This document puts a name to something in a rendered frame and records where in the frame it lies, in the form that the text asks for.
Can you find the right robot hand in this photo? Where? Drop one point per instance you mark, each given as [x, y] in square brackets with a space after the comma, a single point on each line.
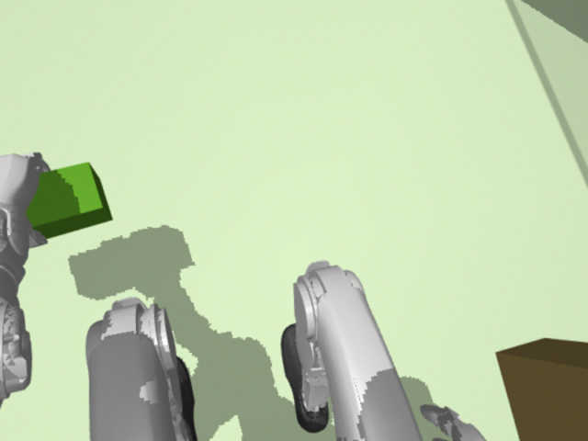
[450, 424]

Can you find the right robot foot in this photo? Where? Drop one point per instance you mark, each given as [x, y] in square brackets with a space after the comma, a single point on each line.
[310, 421]

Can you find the left robot foot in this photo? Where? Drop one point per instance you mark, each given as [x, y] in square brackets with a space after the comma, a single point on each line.
[188, 401]

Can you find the left robot arm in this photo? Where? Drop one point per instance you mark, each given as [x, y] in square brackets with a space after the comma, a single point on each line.
[15, 344]

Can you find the left robot hand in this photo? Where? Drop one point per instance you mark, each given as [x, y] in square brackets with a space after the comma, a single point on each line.
[19, 180]

